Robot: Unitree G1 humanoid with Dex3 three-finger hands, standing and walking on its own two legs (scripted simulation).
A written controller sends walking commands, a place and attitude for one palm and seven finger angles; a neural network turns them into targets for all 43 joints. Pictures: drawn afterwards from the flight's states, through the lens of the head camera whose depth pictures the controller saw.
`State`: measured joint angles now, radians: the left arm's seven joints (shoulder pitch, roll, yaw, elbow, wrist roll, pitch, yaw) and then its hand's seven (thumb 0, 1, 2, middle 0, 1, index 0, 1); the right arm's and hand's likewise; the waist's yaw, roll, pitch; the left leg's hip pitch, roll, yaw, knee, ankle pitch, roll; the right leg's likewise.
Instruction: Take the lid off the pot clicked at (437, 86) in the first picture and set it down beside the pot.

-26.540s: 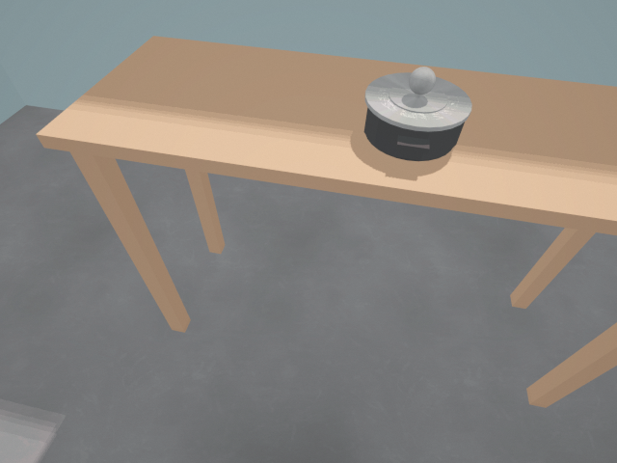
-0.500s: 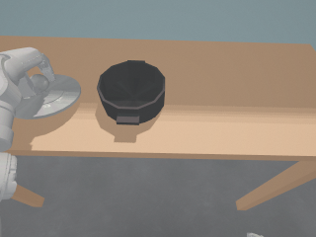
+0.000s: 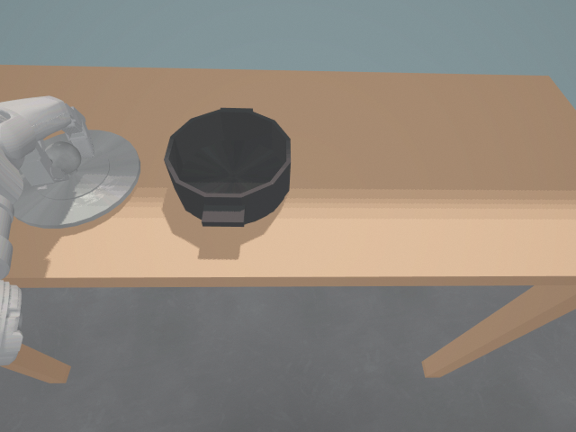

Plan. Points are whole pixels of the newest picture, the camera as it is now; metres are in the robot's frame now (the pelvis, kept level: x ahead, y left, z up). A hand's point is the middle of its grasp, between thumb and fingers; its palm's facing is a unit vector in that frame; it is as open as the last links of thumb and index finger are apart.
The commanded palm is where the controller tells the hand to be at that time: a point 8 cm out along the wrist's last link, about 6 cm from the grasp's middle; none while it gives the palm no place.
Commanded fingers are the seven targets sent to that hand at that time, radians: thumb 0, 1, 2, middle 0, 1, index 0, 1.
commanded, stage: open the fingers wide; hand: left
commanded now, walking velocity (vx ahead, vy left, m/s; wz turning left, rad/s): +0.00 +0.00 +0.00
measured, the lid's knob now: (62, 157) +0.47 +0.31 +0.11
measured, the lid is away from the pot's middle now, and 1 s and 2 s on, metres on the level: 0.23 0.23 0.23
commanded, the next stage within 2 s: raise the empty hand in 1.00 s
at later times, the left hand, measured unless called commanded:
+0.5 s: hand (46, 161) +0.44 +0.31 +0.13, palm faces -0.39 -0.10 -0.91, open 8.1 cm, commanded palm +0.44 +0.31 +0.19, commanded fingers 0.00 0.05 0.90 -0.57 -0.75 -0.54 -0.74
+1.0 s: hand (48, 158) +0.44 +0.31 +0.13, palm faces -0.39 -0.10 -0.92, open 10.9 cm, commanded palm +0.44 +0.31 +0.19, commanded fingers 0.00 -0.13 0.90 -0.48 -0.61 -0.48 -0.61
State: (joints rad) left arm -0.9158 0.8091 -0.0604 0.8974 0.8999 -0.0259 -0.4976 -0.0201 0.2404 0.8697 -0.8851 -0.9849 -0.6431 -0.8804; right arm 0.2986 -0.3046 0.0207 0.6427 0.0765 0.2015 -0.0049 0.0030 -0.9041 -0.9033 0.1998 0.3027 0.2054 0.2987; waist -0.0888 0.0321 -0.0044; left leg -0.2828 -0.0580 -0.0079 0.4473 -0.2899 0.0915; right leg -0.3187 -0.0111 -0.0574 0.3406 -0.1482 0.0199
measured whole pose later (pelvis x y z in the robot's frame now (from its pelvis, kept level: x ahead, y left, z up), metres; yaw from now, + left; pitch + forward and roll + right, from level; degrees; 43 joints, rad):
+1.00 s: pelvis +0.00 +0.00 +0.00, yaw +0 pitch +9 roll -2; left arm -0.89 0.82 -0.02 0.86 0.89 -0.09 -0.48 0.00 -0.11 0.88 -0.49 -0.64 -0.49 -0.64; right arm 0.26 -0.30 0.02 0.63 0.08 0.27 0.00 0.00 -0.90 -0.90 0.20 0.30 0.20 0.30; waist -0.09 0.04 -0.01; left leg -0.32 -0.06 -0.01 0.46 -0.30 0.09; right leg -0.35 -0.01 -0.06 0.35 -0.16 0.02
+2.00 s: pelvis +0.00 +0.00 +0.00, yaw +0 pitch +7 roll -2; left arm -1.03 0.88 -0.04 0.76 0.89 0.09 -0.57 0.00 -0.13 0.90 -0.50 -0.61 -0.50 -0.61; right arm 0.28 -0.32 0.03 0.62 0.09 0.24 0.01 0.00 -0.90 -0.90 0.20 0.30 0.20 0.30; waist -0.08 0.05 -0.01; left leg -0.25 -0.06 -0.01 0.40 -0.26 0.09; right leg -0.29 -0.01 -0.06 0.30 -0.13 0.02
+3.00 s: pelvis +0.00 -0.01 +0.00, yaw +1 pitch +5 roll -2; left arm -0.81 0.86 0.01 0.39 0.83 0.21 -0.62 0.00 -0.13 0.90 -0.50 -0.61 -0.50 -0.61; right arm 0.20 -0.32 0.04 0.56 0.09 0.22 0.02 0.01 -0.91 -0.90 0.20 0.30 0.20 0.30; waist -0.01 0.08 -0.01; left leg -0.20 -0.07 -0.02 0.39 -0.27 0.08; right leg -0.26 -0.02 -0.06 0.33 -0.16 0.02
